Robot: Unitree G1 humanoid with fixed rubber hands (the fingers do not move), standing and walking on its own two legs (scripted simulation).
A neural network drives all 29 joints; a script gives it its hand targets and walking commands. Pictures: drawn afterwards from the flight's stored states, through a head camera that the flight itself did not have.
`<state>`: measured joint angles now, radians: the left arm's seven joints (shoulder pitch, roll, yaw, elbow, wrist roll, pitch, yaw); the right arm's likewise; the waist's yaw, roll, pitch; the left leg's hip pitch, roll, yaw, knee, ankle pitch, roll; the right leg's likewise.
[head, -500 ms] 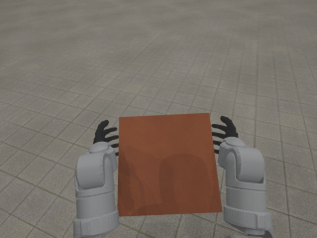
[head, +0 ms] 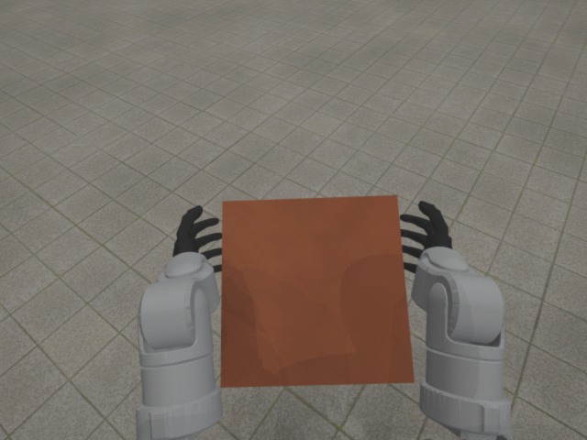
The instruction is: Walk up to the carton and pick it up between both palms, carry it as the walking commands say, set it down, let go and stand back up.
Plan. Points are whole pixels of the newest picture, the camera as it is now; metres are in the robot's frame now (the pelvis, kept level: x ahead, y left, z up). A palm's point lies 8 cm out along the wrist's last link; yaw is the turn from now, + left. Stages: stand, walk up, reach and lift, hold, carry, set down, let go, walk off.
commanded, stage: carry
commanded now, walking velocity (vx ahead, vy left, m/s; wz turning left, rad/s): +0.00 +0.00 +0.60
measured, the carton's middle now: (310, 287) +0.33 -0.01 +0.01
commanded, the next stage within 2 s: none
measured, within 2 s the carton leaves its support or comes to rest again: neither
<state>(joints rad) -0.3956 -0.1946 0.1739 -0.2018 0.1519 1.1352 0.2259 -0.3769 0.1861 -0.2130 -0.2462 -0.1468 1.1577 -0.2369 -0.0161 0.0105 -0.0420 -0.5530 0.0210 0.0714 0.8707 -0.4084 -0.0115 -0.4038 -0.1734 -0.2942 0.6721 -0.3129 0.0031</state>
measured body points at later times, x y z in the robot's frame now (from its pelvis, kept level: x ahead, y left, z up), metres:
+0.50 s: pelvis -0.02 -0.01 +0.01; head +0.01 -0.02 +0.45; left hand +0.25 +0.22 +0.11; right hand +0.34 -0.07 +0.10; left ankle -0.02 +0.10 -0.68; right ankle +0.00 -0.11 -0.72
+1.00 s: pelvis -0.10 +0.01 +0.00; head -0.07 +0.05 +0.45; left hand +0.07 +0.34 +0.09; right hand +0.26 +0.10 +0.10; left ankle -0.10 +0.09 -0.72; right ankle -0.01 -0.12 -0.65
